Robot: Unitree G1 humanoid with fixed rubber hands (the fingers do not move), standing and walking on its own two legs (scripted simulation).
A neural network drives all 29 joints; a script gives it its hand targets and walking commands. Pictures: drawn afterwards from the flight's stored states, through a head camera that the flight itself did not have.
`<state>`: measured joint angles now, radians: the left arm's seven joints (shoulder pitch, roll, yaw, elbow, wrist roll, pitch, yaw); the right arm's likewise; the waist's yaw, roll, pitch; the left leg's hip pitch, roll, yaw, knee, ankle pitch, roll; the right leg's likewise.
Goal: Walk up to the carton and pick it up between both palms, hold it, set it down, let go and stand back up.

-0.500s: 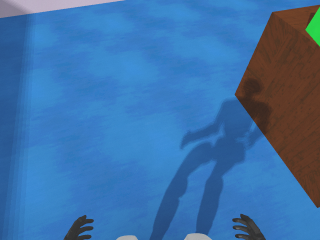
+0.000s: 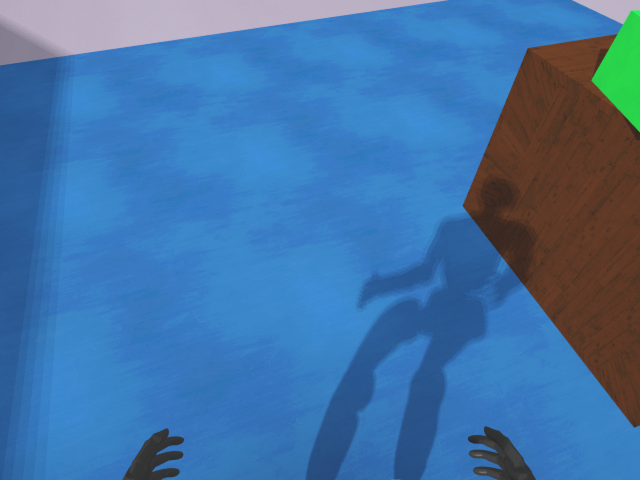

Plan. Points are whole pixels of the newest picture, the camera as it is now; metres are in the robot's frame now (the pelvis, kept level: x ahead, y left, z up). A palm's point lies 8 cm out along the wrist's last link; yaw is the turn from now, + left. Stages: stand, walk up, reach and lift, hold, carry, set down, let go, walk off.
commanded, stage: stand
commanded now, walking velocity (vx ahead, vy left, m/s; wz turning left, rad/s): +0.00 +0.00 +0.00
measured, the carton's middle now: out of the picture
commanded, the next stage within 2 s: walk up in 0.18 s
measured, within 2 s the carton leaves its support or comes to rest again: neither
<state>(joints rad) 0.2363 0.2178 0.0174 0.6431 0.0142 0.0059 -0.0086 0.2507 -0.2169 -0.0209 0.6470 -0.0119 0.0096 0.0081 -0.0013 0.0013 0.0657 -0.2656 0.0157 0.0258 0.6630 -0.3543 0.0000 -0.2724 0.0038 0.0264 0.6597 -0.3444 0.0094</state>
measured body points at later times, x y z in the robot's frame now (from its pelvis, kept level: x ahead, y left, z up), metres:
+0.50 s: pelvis +0.00 -0.01 +0.00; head +0.00 -0.02 +0.45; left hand +0.11 +0.25 -0.11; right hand +0.08 -0.28 -0.11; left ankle +0.00 +0.12 -0.72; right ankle +0.01 -0.13 -0.68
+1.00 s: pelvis +0.13 -0.09 +0.00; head +0.11 -0.09 +0.45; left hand +0.28 +0.15 -0.12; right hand +0.13 -0.38 -0.10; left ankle +0.30 -0.02 -0.69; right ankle +0.07 -0.22 -0.72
